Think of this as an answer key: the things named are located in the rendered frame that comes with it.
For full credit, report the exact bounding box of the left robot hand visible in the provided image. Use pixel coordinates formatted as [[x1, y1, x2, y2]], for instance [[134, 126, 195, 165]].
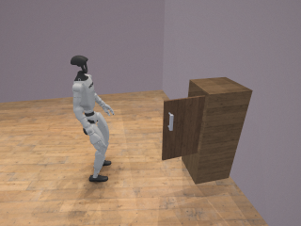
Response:
[[103, 104, 115, 117]]

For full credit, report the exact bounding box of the handle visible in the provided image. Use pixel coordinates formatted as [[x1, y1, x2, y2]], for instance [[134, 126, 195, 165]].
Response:
[[168, 112, 174, 131]]

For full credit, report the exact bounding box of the right robot thigh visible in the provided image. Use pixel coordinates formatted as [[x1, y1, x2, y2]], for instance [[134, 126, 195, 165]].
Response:
[[83, 121, 106, 157]]

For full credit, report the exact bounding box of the robot right upper arm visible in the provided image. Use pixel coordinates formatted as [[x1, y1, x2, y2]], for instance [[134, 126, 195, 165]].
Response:
[[72, 82, 84, 113]]

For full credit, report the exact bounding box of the right robot hand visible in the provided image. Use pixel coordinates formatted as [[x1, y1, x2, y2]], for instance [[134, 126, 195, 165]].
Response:
[[89, 133, 106, 152]]

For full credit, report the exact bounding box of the cupboard door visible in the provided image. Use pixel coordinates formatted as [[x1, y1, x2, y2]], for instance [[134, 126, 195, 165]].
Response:
[[162, 95, 206, 161]]

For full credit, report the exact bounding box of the humanoid robot head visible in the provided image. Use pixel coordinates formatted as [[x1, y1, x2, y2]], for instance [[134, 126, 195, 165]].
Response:
[[71, 56, 88, 81]]

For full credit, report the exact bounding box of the robot right forearm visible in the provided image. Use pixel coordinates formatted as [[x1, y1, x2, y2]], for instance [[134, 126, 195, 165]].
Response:
[[74, 107, 95, 136]]

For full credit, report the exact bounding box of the robot left forearm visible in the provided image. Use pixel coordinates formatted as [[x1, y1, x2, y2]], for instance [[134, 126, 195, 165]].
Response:
[[94, 91, 105, 107]]

